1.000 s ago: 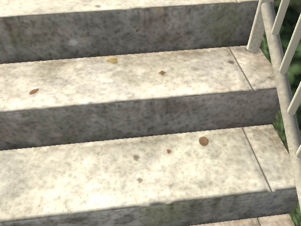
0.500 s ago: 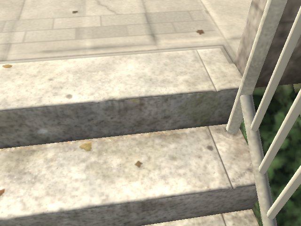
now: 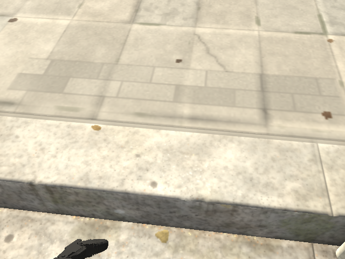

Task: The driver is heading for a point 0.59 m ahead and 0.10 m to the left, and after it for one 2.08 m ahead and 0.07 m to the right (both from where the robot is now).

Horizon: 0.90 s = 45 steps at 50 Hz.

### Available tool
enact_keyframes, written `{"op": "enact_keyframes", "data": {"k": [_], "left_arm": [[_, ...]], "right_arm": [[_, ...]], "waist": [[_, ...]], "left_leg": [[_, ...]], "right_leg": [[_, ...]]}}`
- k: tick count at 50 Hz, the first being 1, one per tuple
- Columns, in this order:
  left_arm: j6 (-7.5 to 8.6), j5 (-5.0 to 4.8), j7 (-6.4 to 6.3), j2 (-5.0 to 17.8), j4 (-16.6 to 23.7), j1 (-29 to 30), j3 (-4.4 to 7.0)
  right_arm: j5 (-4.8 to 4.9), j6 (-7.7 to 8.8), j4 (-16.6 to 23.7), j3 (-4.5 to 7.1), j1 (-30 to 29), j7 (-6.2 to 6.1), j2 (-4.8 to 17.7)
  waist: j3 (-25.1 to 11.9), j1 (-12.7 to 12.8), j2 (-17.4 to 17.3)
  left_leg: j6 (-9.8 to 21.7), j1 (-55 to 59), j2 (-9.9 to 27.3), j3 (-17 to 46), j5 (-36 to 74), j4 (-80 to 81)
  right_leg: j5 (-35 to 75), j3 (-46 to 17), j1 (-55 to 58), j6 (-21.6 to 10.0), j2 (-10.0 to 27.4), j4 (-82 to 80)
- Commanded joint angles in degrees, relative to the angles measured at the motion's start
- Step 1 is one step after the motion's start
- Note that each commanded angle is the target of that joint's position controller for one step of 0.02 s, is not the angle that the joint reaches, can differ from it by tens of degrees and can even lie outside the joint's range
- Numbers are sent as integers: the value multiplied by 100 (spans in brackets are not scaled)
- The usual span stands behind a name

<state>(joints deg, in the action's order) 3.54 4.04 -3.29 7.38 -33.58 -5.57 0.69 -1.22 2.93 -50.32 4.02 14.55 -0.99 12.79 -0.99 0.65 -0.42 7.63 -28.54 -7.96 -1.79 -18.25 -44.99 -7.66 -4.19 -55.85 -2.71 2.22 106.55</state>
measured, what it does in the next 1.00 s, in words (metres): climbs, turning left: right foot 0.19 m higher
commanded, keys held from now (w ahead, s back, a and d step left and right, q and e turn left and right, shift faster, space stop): q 0.16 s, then w+q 0.84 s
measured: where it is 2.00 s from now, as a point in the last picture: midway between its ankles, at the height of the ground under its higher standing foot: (116, 141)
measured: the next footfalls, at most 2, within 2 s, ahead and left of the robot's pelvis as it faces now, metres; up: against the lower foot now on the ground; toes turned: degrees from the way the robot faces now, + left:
right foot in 0.46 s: +0.32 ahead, -0.22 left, +0.19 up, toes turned +14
left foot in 1.08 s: +0.46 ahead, +0.17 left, +0.18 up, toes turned +43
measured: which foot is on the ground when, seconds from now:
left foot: down 0.00-0.48, up 0.50-1.00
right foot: up 0.00-0.44, down 0.46-1.00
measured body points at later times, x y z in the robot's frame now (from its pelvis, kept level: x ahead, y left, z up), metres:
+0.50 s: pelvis +0.16 -0.12 +0.06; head +0.19 -0.13 +0.51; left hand +0.41 +0.09 +0.06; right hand +0.21 -0.39 -0.08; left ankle +0.06 +0.02 -0.65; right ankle +0.28 -0.23 -0.52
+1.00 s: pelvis +0.37 -0.04 +0.21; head +0.41 -0.03 +0.66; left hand +0.21 +0.17 +0.08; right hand +0.66 -0.12 +0.10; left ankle +0.42 +0.12 -0.42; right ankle +0.29 -0.24 -0.51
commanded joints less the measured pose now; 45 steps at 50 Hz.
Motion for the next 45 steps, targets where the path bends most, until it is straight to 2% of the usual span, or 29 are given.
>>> {"op": "enact_keyframes", "data": {"k": [1,3,4,7,11,13,14,15,16,17,18,19,20,22,23,24,25,26,27,28,29,31,34,35,36,37,40,43,45], "left_arm": [[-86,-19,-118,135,-117,-783,47],[-100,-62,-140,132,55,-409,48],[-127,-133,-149,33,280,76,33],[-177,-159,-34,104,623,762,-9],[-189,-102,108,-73,824,1388,-149],[-203,-16,94,-130,1134,1879,-227],[-191,13,112,-54,1251,2056,-211],[-192,135,136,-126,1545,2501,-252],[-243,97,150,-309,1737,2685,-346],[-259,19,185,-321,1892,2841,-383],[-294,8,226,-445,2125,2827,-428],[-357,-148,299,-495,1987,2213,-516],[-384,-250,324,-327,1915,1963,-451],[-431,-479,142,182,985,-89,-39],[-461,-384,139,602,668,-1109,231],[-431,-24,124,1534,381,-1837,459],[-549,-149,109,1820,562,-955,493],[-533,-377,91,1392,560,26,387],[-494,-443,70,991,424,727,263],[-383,-510,100,467,279,1042,135],[-286,-434,51,70,89,1161,15],[-130,-257,81,127,-326,931,42],[107,-299,135,558,-843,79,216],[189,-432,105,485,-866,-117,228],[248,-259,110,688,-969,-393,318],[273,-215,115,800,-982,-631,332],[298,-211,4,1055,-1037,-1332,420],[345,-55,96,1073,-1107,-1525,458],[323,-163,187,952,-1066,-1557,399]], "right_arm": [[-135,238,379,47,53,-56,205],[-99,229,474,114,371,-122,347],[-120,208,436,168,550,-138,462],[-54,94,642,218,713,-226,592],[-61,96,641,291,1437,-351,612],[-89,169,602,336,1644,-259,676],[-98,260,489,368,1645,-243,815],[-45,300,343,349,1952,-254,666],[-44,270,185,317,2100,-251,567],[-17,267,122,280,2076,-294,459],[-7,206,156,328,1951,-410,528],[57,103,355,356,1378,-402,822],[147,38,481,412,1030,-322,990],[274,106,811,419,426,-88,1228],[302,233,807,434,94,52,1274],[346,215,1387,371,-914,257,781],[-137,173,1717,299,-615,403,261],[-372,189,1699,193,-279,393,-130],[-427,125,1707,77,74,335,-392],[-398,79,1612,48,501,250,-318],[-341,-8,1642,38,547,174,-249],[-236,-31,1677,-34,332,153,-160],[-67,28,1879,-98,-154,51,-188],[-110,-9,1880,-140,-116,57,-219],[-170,-63,1930,-66,-546,65,-99],[-118,-100,2009,-32,-847,108,114],[109,-244,1868,-9,-1048,358,-5],[39,-273,1737,113,-1121,447,58],[47,-398,1656,143,-1373,509,160]], "waist": [[-294,183,-224],[-423,-3,-203],[-368,-206,-549],[-212,-374,-403],[-307,-726,-165],[-128,-810,-230],[-17,-836,-180],[-5,-1067,-425],[-9,-1055,-565],[100,-1088,-764],[-132,-861,-789],[-512,-438,-533],[-434,-294,-572],[-1539,548,-608],[-1974,1249,-367],[-2011,1592,1942],[-2036,766,2736],[-832,191,2032],[53,-450,1874],[550,-797,1502],[662,-991,1194],[707,-867,986],[544,-705,530],[303,-670,314],[51,-410,246],[49,-185,271],[91,105,92],[371,112,436],[651,106,329]], "left_leg": [[585,556,1091,1524,4226,1153],[653,1104,1307,2030,3868,1270],[652,1396,1349,2373,3477,1469],[825,2035,1444,2898,2303,1734],[1110,3122,1681,3487,1455,2003],[1203,3404,1791,3711,1096,2181],[1163,3533,1890,3802,623,2348],[1001,3570,1841,3909,195,2430],[837,3518,1593,3706,-75,2608],[809,3228,1496,3652,211,2829],[752,2901,1737,3670,1291,3150],[642,2047,1657,3073,2018,3596],[498,975,1564,2663,2343,3818],[210,371,1301,1835,6599,2703],[46,530,1065,1571,6870,1123],[-308,-971,136,1361,3741,-1345],[-402,-1697,-8,1593,509,-3673],[-361,-2295,140,1781,871,-5045],[-332,-2507,285,1463,1004,-5610],[-354,-2525,342,1243,1316,-5731],[-330,-2337,298,1324,1662,-5708],[-344,-2733,306,1211,1828,-5746],[-461,-3350,418,1146,1677,-5270],[-525,-3107,492,1123,1856,-4685],[-491,-3236,436,954,2142,-4663],[-551,-3367,459,626,1940,-4282],[-574,-3668,750,409,1259,-3835],[-489,-4061,867,604,645,-4343],[-476,-3791,966,386,466,-3308]], "right_leg": [[194,607,-244,81,-79,492],[294,421,-859,142,-66,931],[-27,366,-1417,153,-113,1673],[-665,137,-2185,288,-98,1909],[-1134,92,-3114,360,-7,2016],[-1496,-7,-3653,282,104,1997],[-1797,-118,-3893,263,196,1868],[-2315,-479,-4048,142,278,1886],[-2523,-350,-3848,144,314,1112],[-2736,-210,-3591,135,278,704],[-2645,-555,-2668,-59,471,343],[-2953,204,-808,-51,343,-1056],[-3444,575,792,-123,266,-1877],[-3087,1037,4383,-229,-435,-2976],[-3020,631,5063,-263,-428,-3992],[-4820,-2538,5336,-689,817,-6444],[-7002,-5879,4360,-949,1763,-8834],[-7632,-6183,3347,-797,1780,-9313],[-7449,-5063,2360,-743,1659,-8788],[-6499,-3709,1647,-574,1586,-8085],[-5516,-2626,1082,-306,1401,-7573],[-4430,-1476,1305,-198,1328,-7516],[-3291,-693,2436,-171,1299,-7737],[-2820,-418,2617,-6,1294,-7734],[-2514,-175,3147,-104,1342,-7861],[-2306,-162,3584,-330,1468,-8243],[-2295,-61,4771,-551,1818,-9009],[-988,501,5709,-543,1902,-9253],[-261,1077,5883,-367,1715,-9294]]}}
